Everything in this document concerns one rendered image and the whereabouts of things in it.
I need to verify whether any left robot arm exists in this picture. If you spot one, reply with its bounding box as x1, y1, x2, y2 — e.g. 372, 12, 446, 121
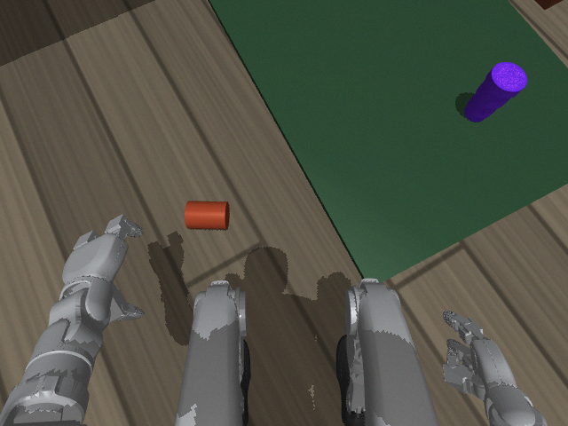
0, 276, 114, 426

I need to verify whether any left robot hand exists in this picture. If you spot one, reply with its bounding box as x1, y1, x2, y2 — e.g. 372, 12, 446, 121
62, 214, 145, 323

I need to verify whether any right robot arm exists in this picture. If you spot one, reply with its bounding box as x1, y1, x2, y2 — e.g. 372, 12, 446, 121
484, 386, 548, 426

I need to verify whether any right robot hand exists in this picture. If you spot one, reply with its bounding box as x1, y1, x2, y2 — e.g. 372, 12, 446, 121
443, 311, 517, 401

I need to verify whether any right robot foot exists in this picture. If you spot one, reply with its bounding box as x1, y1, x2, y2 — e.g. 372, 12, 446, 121
336, 335, 366, 426

